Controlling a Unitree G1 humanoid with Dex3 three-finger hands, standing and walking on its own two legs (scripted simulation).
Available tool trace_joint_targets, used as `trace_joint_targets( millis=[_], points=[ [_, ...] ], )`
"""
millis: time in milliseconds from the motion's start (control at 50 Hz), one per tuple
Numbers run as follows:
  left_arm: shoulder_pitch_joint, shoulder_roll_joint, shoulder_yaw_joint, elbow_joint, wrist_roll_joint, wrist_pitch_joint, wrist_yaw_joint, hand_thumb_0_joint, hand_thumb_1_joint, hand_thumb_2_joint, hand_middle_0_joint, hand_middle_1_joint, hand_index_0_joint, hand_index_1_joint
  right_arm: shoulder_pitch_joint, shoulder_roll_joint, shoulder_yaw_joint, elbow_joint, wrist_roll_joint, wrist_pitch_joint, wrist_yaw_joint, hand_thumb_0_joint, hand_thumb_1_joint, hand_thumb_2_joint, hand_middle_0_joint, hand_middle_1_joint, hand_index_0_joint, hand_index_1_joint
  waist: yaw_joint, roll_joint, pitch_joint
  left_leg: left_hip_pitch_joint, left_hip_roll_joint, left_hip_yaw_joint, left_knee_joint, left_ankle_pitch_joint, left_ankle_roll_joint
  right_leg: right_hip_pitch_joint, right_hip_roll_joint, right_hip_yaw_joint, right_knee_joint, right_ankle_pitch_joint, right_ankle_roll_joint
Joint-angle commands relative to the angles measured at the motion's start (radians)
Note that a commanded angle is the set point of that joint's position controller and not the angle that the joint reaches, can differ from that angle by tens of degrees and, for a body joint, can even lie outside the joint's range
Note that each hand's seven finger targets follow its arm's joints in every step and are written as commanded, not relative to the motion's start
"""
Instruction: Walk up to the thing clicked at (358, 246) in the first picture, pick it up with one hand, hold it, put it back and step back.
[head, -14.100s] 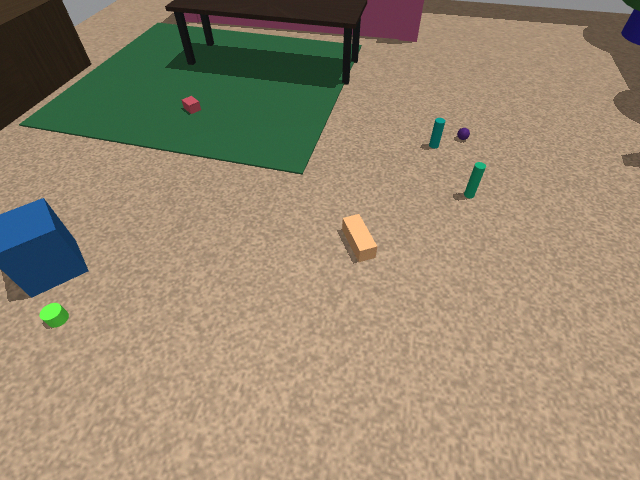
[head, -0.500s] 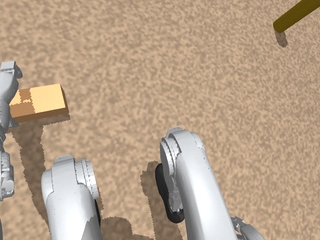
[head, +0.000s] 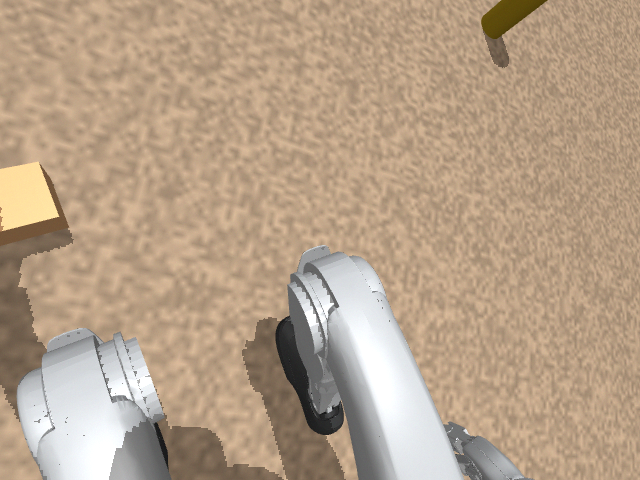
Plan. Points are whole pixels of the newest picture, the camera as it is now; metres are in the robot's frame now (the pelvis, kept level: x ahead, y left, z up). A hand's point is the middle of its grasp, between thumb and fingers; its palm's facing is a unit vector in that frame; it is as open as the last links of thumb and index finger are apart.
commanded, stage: rest palm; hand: left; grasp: from above
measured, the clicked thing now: out of the picture +0.48 +0.27 -0.27
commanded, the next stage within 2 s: close in 0.30 s
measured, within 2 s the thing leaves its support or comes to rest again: neither
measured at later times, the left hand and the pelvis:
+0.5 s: hand out of the picture +0.47 +0.27 -0.25, palm faces -0.45 -0.13 -0.89, open 13.6 cm; pelvis +0.00 +0.01 -0.01, yaw -2 degrees
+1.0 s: hand out of the picture +0.47 +0.27 -0.25, palm faces -0.45 -0.11 -0.89, open 11.9 cm; pelvis +0.00 +0.01 +0.00, yaw -3 degrees
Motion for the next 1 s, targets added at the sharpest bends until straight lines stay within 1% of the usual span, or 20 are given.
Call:
trace_joint_targets(
  millis=[0,20,60,120,160,180,200,240,260,300,380,400,440,520,580,700,820,840,880,980],
  points=[
    [-0.249,0.229,0.029,-0.126,-0.035,0.001,0.046,0.000,-0.539,0.998,-0.059,-1.018,-0.056,-1.020,0.210,-0.306,-0.086,0.014,-0.004,-0.015,0.007,0.000,-0.899,-0.901,0.200,0.300,0.200,0.300,-0.003,0.451,-0.691,0.517,0.015,0.129,-0.269,0.222,0.047,0.390,0.018,-0.169,-0.173,0.230,-0.096],
    [-0.251,0.209,0.018,-0.108,-0.028,0.000,0.039,0.000,-0.537,1.007,-0.062,-1.019,-0.057,-1.024,0.217,-0.307,-0.081,0.010,-0.008,-0.020,0.012,0.000,-0.900,-0.902,0.200,0.300,0.200,0.300,-0.029,0.431,-0.647,0.507,0.016,0.130,-0.244,0.223,0.049,0.366,0.018,-0.174,-0.169,0.233,-0.094],
    [-0.276,0.243,0.030,-0.154,-0.034,-0.012,0.040,0.000,-0.540,1.029,-0.065,-1.021,-0.056,-1.029,0.220,-0.316,-0.070,0.019,-0.010,-0.023,0.016,0.000,-0.898,-0.901,0.200,0.300,0.200,0.300,-0.027,0.445,-0.668,0.509,0.018,0.120,-0.236,0.240,0.046,0.382,0.021,-0.180,-0.166,0.247,-0.097],
    [-0.215,0.245,0.039,-0.166,-0.040,-0.015,0.046,0.000,-0.539,1.043,-0.071,-1.017,-0.059,-1.029,0.229,-0.318,-0.078,0.026,-0.015,-0.023,0.025,0.000,-0.897,-0.902,0.200,0.300,0.200,0.300,-0.007,0.476,-0.699,0.546,0.021,0.119,-0.245,0.276,0.038,0.415,0.023,-0.182,-0.160,0.276,-0.099],
    [-0.228,0.204,0.007,-0.113,-0.038,-0.018,0.036,0.000,-0.533,1.018,-0.066,-1.015,-0.058,-1.022,0.224,-0.300,-0.057,0.029,-0.021,-0.029,0.038,0.000,-0.898,-0.902,0.200,0.300,0.200,0.300,-0.042,0.429,-0.620,0.486,0.021,0.119,-0.223,0.251,0.046,0.393,0.026,-0.186,-0.160,0.266,-0.093],
    [-0.231,0.236,0.023,-0.146,-0.041,-0.024,0.040,0.000,-0.540,1.046,-0.070,-1.017,-0.056,-1.030,0.228,-0.313,-0.061,0.034,-0.019,-0.027,0.036,0.000,-0.897,-0.902,0.200,0.300,0.200,0.300,-0.030,0.431,-0.642,0.486,0.022,0.113,-0.230,0.251,0.048,0.412,0.028,-0.186,-0.167,0.267,-0.092],
    [-0.226,0.216,0.010,-0.140,-0.040,-0.022,0.039,0.000,-0.541,1.061,-0.074,-1.013,-0.058,-1.029,0.230,-0.331,-0.074,0.030,-0.017,-0.031,0.036,0.000,-0.898,-0.902,0.200,0.300,0.200,0.300,-0.036,0.440,-0.641,0.519,0.022,0.114,-0.220,0.270,0.044,0.397,0.026,-0.186,-0.161,0.282,-0.094],
    [-0.225,0.240,0.023,-0.142,-0.041,-0.029,0.049,0.000,-0.529,1.044,-0.076,-1.021,-0.064,-1.032,0.228,-0.336,-0.069,0.034,-0.022,-0.038,0.042,0.000,-0.899,-0.903,0.200,0.300,0.200,0.300,-0.027,0.457,-0.637,0.524,0.023,0.109,-0.233,0.263,0.039,0.397,0.027,-0.193,-0.161,0.267,-0.097],
    [-0.224,0.235,0.022,-0.120,-0.031,-0.028,0.052,0.000,-0.528,1.044,-0.074,-1.021,-0.062,-1.032,0.226,-0.323,-0.055,0.026,-0.023,-0.041,0.049,0.000,-0.899,-0.903,0.200,0.300,0.200,0.300,-0.038,0.441,-0.605,0.516,0.024,0.106,-0.229,0.263,0.039,0.387,0.027,-0.199,-0.157,0.266,-0.096],
    [-0.227,0.245,0.027,-0.139,-0.027,-0.031,0.065,0.000,-0.520,1.071,-0.085,-1.030,-0.070,-1.045,0.216,-0.320,-0.051,0.029,-0.023,-0.039,0.052,0.000,-0.899,-0.904,0.200,0.301,0.200,0.300,-0.027,0.462,-0.637,0.538,0.027,0.097,-0.236,0.278,0.035,0.401,0.032,-0.200,-0.154,0.278,-0.096],
    [-0.241,0.229,0.009,-0.091,-0.015,-0.026,0.080,0.000,-0.518,1.043,-0.079,-1.027,-0.068,-1.037,0.197,-0.331,-0.053,0.031,-0.028,-0.044,0.062,0.000,-0.900,-0.904,0.200,0.300,0.200,0.300,-0.047,0.468,-0.605,0.534,0.029,0.090,-0.239,0.248,0.034,0.373,0.032,-0.206,-0.144,0.261,-0.092],
    [-0.258,0.242,0.018,-0.109,-0.013,-0.029,0.086,0.000,-0.438,1.024,-0.134,-1.039,-0.135,-1.037,0.201,-0.338,-0.057,0.030,-0.028,-0.045,0.062,0.000,-0.891,-0.899,0.200,0.300,0.200,0.300,-0.047,0.500,-0.613,0.559,0.031,0.084,-0.251,0.269,0.027,0.364,0.029,-0.210,-0.140,0.269,-0.093],
    [-0.247,0.210,-0.007,-0.062,-0.005,-0.024,0.085,0.000,-0.309,1.020,-0.203,-1.042,-0.208,-1.035,0.185,-0.325,-0.034,0.025,-0.038,-0.053,0.073,0.000,-0.891,-0.899,0.200,0.300,0.200,0.300,-0.069,0.460,-0.568,0.538,0.032,0.086,-0.228,0.270,0.033,0.362,0.030,-0.212,-0.139,0.278,-0.085],
    [-0.276,0.253,0.003,-0.056,-0.005,-0.022,0.104,0.000,-0.240,0.935,-0.229,-1.038,-0.251,-1.014,0.171,-0.344,-0.027,0.024,-0.036,-0.062,0.076,0.000,-0.892,-0.899,0.200,0.300,0.200,0.300,-0.068,0.459,-0.552,0.512,0.030,0.080,-0.241,0.226,0.037,0.365,0.030,-0.212,-0.154,0.246,-0.085],
    [-0.270,0.224,-0.026,-0.022,-0.009,-0.017,0.098,0.000,-0.252,0.880,-0.211,-1.026,-0.241,-0.995,0.155,-0.347,-0.016,0.015,-0.037,-0.078,0.082,0.000,-0.894,-0.900,0.200,0.300,0.200,0.300,-0.086,0.433,-0.515,0.495,0.031,0.074,-0.231,0.198,0.039,0.357,0.027,-0.216,-0.147,0.229,-0.079],
    [-0.290,0.248,-0.030,-0.056,-0.013,-0.011,0.107,0.000,-0.211,0.857,-0.258,-0.997,-0.285,-0.969,0.142,-0.361,-0.014,-0.002,-0.034,-0.091,0.087,0.000,-0.899,-0.903,0.200,0.300,0.200,0.300,-0.081,0.476,-0.542,0.530,0.040,0.056,-0.247,0.201,0.031,0.361,0.031,-0.217,-0.149,0.233,-0.082],
    [-0.265,0.253,-0.035,-0.027,-0.034,-0.002,0.113,0.000,-0.167,0.878,-0.324,-0.943,-0.336,-0.931,0.141,-0.361,0.002,-0.001,-0.031,-0.103,0.089,0.000,-0.901,-0.904,0.200,0.300,0.200,0.300,-0.086,0.433,-0.542,0.501,0.040,0.059,-0.235,0.210,0.035,0.406,0.037,-0.214,-0.168,0.254,-0.078],
    [-0.265,0.258,-0.039,-0.031,-0.034,-0.002,0.114,0.000,-0.158,0.835,-0.319,-0.945,-0.340,-0.924,0.149,-0.364,0.002,0.001,-0.028,-0.101,0.089,0.000,-0.901,-0.904,0.199,0.300,0.200,0.300,-0.090,0.438,-0.538,0.500,0.041,0.060,-0.240,0.213,0.036,0.419,0.038,-0.212,-0.171,0.261,-0.079],
    [-0.271,0.268,-0.018,-0.032,-0.043,-0.001,0.117,0.000,-0.166,0.827,-0.315,-0.922,-0.332,-0.903,0.166,-0.365,0.000,0.005,-0.031,-0.102,0.090,0.000,-0.899,-0.903,0.200,0.300,0.200,0.300,-0.082,0.454,-0.550,0.504,0.040,0.058,-0.247,0.228,0.035,0.411,0.036,-0.217,-0.167,0.264,-0.082],
    [-0.250,0.264,-0.045,0.000,-0.056,-0.002,0.105,0.000,-0.128,0.805,-0.355,-0.906,-0.372,-0.889,0.146,-0.362,0.013,-0.003,-0.022,-0.101,0.081,0.000,-0.903,-0.904,0.199,0.300,0.200,0.300,-0.092,0.418,-0.515,0.477,0.043,0.062,-0.237,0.198,0.040,0.427,0.039,-0.212,-0.183,0.249,-0.078]
  ],
)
